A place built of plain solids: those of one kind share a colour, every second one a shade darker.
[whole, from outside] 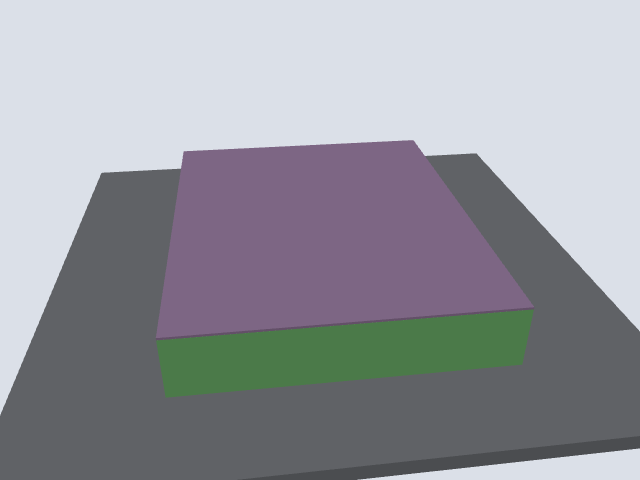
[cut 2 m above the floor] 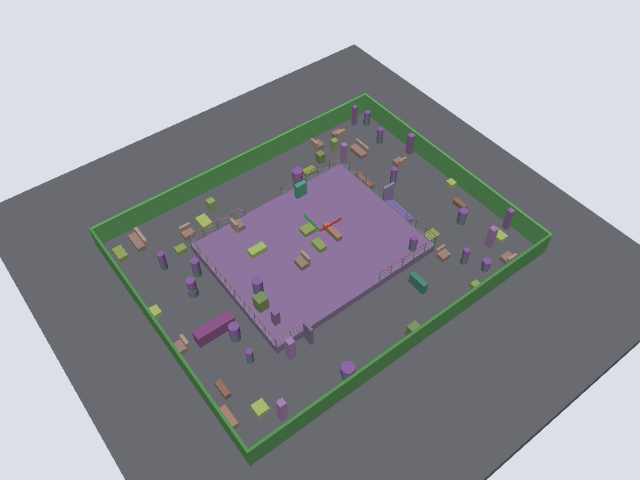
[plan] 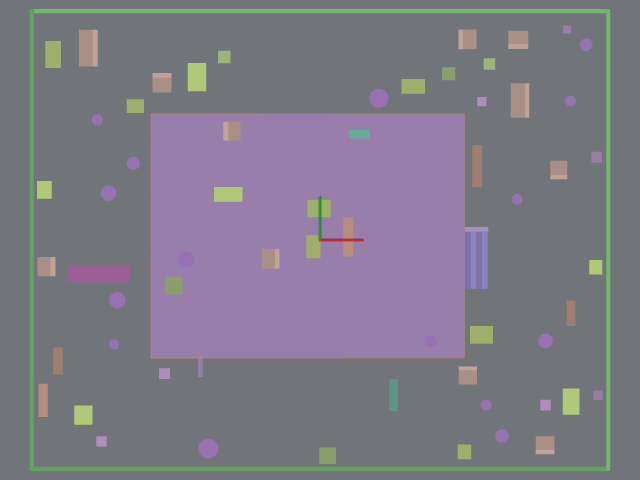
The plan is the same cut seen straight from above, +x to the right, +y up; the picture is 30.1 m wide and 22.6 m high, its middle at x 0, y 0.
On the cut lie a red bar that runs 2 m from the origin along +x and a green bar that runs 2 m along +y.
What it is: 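A room whose floor changes level by 0.69 m; the upper floor's rim is guarded but for openings; in an opening a masonry flight goes down, or there is a bare drop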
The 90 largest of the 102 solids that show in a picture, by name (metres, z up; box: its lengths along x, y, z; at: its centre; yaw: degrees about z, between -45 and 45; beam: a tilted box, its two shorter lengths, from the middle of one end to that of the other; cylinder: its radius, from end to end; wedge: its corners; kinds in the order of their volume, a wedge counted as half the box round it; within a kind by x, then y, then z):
{
 "floor_1": {"box": [14.81, 11.55, 0.74], "at": [-0.57, 0.19, 0.32]},
 "roof_1": {"box": [27.34, 21.75, 0.16], "at": [0.0, 0.0, 4.32]},
 "wall_1": {"box": [0.2, 21.75, 4.29], "at": [-13.57, 0.0, 2.09]},
 "wall_2": {"box": [26.94, 0.2, 4.29], "at": [0.0, -10.78, 2.09]},
 "wall_3": {"box": [26.94, 0.2, 4.29], "at": [0.0, 10.78, 2.09]},
 "wall_4": {"box": [0.2, 21.75, 4.29], "at": [13.57, 0.0, 2.09]},
 "column_1": {"box": [0.49, 0.49, 4.29], "at": [-10.29, -9.48, 2.09]},
 "column_2": {"box": [0.51, 0.51, 4.29], "at": [-7.32, -6.29, 2.09]},
 "column_3": {"box": [0.47, 0.47, 3.54], "at": [-6.79, -3.84, 2.47]},
 "column_4": {"box": [0.43, 0.43, 4.29], "at": [7.62, 6.51, 2.09]},
 "column_5": {"box": [0.5, 0.5, 4.29], "at": [10.62, -7.77, 2.09]},
 "column_6": {"box": [0.38, 0.38, 4.29], "at": [11.63, 9.92, 2.09]},
 "column_7": {"box": [0.5, 0.5, 4.29], "at": [13.02, 3.9, 2.09]},
 "column_8": {"box": [0.44, 0.44, 4.29], "at": [13.08, -7.32, 2.09]},
 "seat_1": {"box": [0.6, 0.91, 0.48], "at": [-13.0, -1.25, 0.19]},
 "seat_2": {"box": [0.25, 0.91, 0.95], "at": [-12.57, -1.25, 0.42]},
 "seat_3": {"box": [0.63, 1.73, 0.48], "at": [-11.03, 9.03, 0.19]},
 "seat_4": {"box": [0.26, 1.73, 0.93], "at": [-10.59, 9.03, 0.42]},
 "seat_5": {"box": [0.89, 0.69, 0.5], "at": [-7.44, 7.29, 0.2]},
 "seat_6": {"box": [0.89, 0.22, 0.91], "at": [-7.44, 7.75, 0.41]},
 "seat_7": {"box": [0.24, 0.89, 0.91], "at": [-4.44, 5.12, 1.15]},
 "seat_8": {"box": [0.58, 0.89, 0.43], "at": [-4.03, 5.12, 0.91]},
 "seat_9": {"box": [0.63, 0.95, 0.46], "at": [-2.43, -0.89, 0.92]},
 "seat_10": {"box": [0.21, 0.95, 0.9], "at": [-2.01, -0.89, 1.15]},
 "seat_11": {"box": [0.21, 0.94, 0.94], "at": [6.63, 9.44, 0.42]},
 "seat_12": {"box": [0.86, 0.68, 0.48], "at": [6.97, -6.47, 0.19]},
 "seat_13": {"box": [0.86, 0.18, 0.85], "at": [6.97, -6.04, 0.38]},
 "seat_14": {"box": [0.64, 0.94, 0.49], "at": [7.05, 9.44, 0.2]},
 "seat_15": {"box": [0.68, 1.63, 0.49], "at": [9.32, 6.57, 0.19]},
 "seat_16": {"box": [0.94, 0.24, 0.89], "at": [9.33, 9.11, 0.4]},
 "seat_17": {"box": [0.94, 0.63, 0.51], "at": [9.33, 9.54, 0.2]},
 "seat_18": {"box": [0.2, 1.63, 0.96], "at": [9.76, 6.57, 0.43]},
 "seat_19": {"box": [0.88, 0.21, 0.89], "at": [10.6, -9.98, 0.39]},
 "seat_20": {"box": [0.88, 0.64, 0.5], "at": [10.6, -9.56, 0.2]},
 "seat_21": {"box": [0.8, 0.19, 0.93], "at": [11.24, 2.95, 0.41]},
 "seat_22": {"box": [0.8, 0.69, 0.48], "at": [11.24, 3.39, 0.19]},
 "table_1": {"box": [0.7, 0.84, 0.5], "at": [-12.98, 2.36, 0.2]},
 "table_2": {"box": [0.74, 1.28, 0.51], "at": [-12.56, 8.74, 0.2]},
 "table_3": {"box": [0.87, 0.9, 0.47], "at": [-11.14, -8.24, 0.19]},
 "table_4": {"box": [0.81, 0.65, 0.5], "at": [-8.69, 6.3, 0.2]},
 "table_5": {"box": [0.88, 1.33, 0.46], "at": [-5.79, 7.67, 0.18]},
 "table_6": {"box": [1.35, 0.7, 0.46], "at": [-4.32, 2.15, 0.92]},
 "table_7": {"box": [0.67, 1.08, 0.44], "at": [-0.31, -0.32, 0.91]},
 "table_8": {"box": [1.09, 0.82, 0.38], "at": [-0.04, 1.48, 0.89]},
 "table_9": {"box": [1.1, 0.69, 0.44], "at": [4.39, 7.23, 0.17]},
 "table_10": {"box": [0.64, 0.69, 0.49], "at": [6.81, -9.97, 0.2]},
 "table_11": {"box": [1.09, 0.84, 0.46], "at": [7.6, -4.46, 0.18]},
 "table_12": {"box": [0.79, 1.24, 0.46], "at": [11.83, -7.61, 0.18]},
 "table_13": {"box": [0.62, 0.69, 0.49], "at": [12.98, -1.29, 0.2]},
 "bush_1": {"cylinder": 0.26, "from": [-10.48, 5.66, 0.63], "to": [-10.48, 5.66, 1.68]},
 "bush_2": {"cylinder": 0.33, "from": [-9.96, 2.2, 0.71], "to": [-9.96, 2.2, 1.69]},
 "bush_3": {"cylinder": 0.24, "from": [-9.69, -4.91, 0.57], "to": [-9.69, -4.91, 1.25]},
 "bush_4": {"cylinder": 0.38, "from": [-9.54, -2.84, 0.64], "to": [-9.54, -2.84, 1.56]},
 "bush_5": {"cylinder": 0.31, "from": [-8.8, 3.61, 0.66], "to": [-8.8, 3.61, 1.64]},
 "bush_6": {"cylinder": 0.37, "from": [-6.29, -0.91, 1.17], "to": [-6.29, -0.91, 1.99]},
 "bush_7": {"cylinder": 0.47, "from": [-5.25, -9.82, 0.55], "to": [-5.25, -9.82, 1.27]},
 "bush_8": {"cylinder": 0.45, "from": [2.77, 6.67, 0.63], "to": [2.77, 6.67, 1.65]},
 "bush_9": {"cylinder": 0.29, "from": [5.21, -4.76, 1.15], "to": [5.21, -4.76, 2.23]},
 "bush_10": {"cylinder": 0.24, "from": [7.83, -7.77, 0.71], "to": [7.83, -7.77, 1.52]},
 "bush_11": {"cylinder": 0.32, "from": [8.57, -9.23, 0.45], "to": [8.57, -9.23, 1.1]},
 "bush_12": {"cylinder": 0.25, "from": [9.27, 1.92, 0.69], "to": [9.27, 1.92, 1.66]},
 "bush_13": {"cylinder": 0.35, "from": [10.62, -4.75, 0.73], "to": [10.62, -4.75, 1.35]},
 "bush_14": {"cylinder": 0.25, "from": [11.8, 6.55, 0.65], "to": [11.8, 6.55, 1.54]},
 "bush_15": {"cylinder": 0.28, "from": [12.53, 9.2, 0.68], "to": [12.53, 9.2, 1.41]},
 "plinth_1": {"box": [0.82, 0.82, 1.15], "at": [-6.88, -2.16, 1.27]},
 "plinth_2": {"box": [0.6, 0.6, 1.15], "at": [-4.51, 8.61, 0.53]},
 "plinth_3": {"box": [0.79, 0.79, 1.14], "at": [0.36, -10.16, 0.52]},
 "plinth_4": {"box": [0.62, 0.62, 0.97], "at": [6.06, 7.83, 0.43]},
 "plinth_5": {"box": [0.54, 0.54, 1.13], "at": [7.98, 8.29, 0.51]},
 "desk_1": {"box": [2.91, 0.8, 1.12], "at": [-10.44, -1.6, 0.51]},
 "bench_1": {"box": [0.44, 1.57, 0.52], "at": [-13.03, -7.55, 0.21]},
 "bench_2": {"box": [0.45, 1.27, 0.52], "at": [-12.33, -5.7, 0.21]},
 "bench_3": {"box": [0.47, 1.84, 0.44], "at": [1.33, 0.14, 0.91]},
 "bench_4": {"box": [0.46, 2.0, 0.48], "at": [7.4, 3.48, 0.19]},
 "bench_5": {"box": [0.43, 1.2, 0.5], "at": [11.82, -3.45, 0.2]},
 "case_1": {"box": [0.99, 0.4, 1.85], "at": [1.85, 4.98, 1.62]},
 "case_2": {"box": [0.42, 1.51, 1.03], "at": [3.47, -7.3, 0.46]},
 "cheek_1": {"box": [0.23, 0.86, 1.84], "at": [-5.63, -6.02, 0.87]},
 "cheek_2": {"box": [1.1, 0.22, 3.92], "at": [7.38, 0.5, 1.91]},
 "tread_1": {"box": [0.27, 2.68, 0.61], "at": [6.96, -0.96, 0.25]},
 "tread_2": {"box": [0.27, 2.68, 0.47], "at": [7.23, -0.96, 0.18]},
 "tread_3": {"box": [0.27, 2.68, 0.33], "at": [7.5, -0.96, 0.11]},
 "tread_4": {"box": [0.27, 2.68, 0.19], "at": [7.76, -0.96, 0.04]},
 "pot_1": {"cylinder": 0.37, "from": [-9.96, 2.2, 0.0], "to": [-9.96, 2.2, 0.71]},
 "pot_2": {"cylinder": 0.34, "from": [-9.54, -2.84, 0.0], "to": [-9.54, -2.84, 0.64]},
 "pot_3": {"cylinder": 0.31, "from": [-8.8, 3.61, 0.0], "to": [-8.8, 3.61, 0.66]},
 "pot_4": {"cylinder": 0.26, "from": [7.83, -7.77, 0.0], "to": [7.83, -7.77, 0.71]},
 "pot_5": {"cylinder": 0.32, "from": [10.62, -4.75, 0.0], "to": [10.62, -4.75, 0.73]},
 "gkerb_1": {"box": [0.05, 11.43, 0.09], "at": [-7.95, 0.19, 0.74]},
 "gkerb_2": {"box": [6.28, 0.05, 0.09], "at": [3.69, 5.93, 0.74]}
}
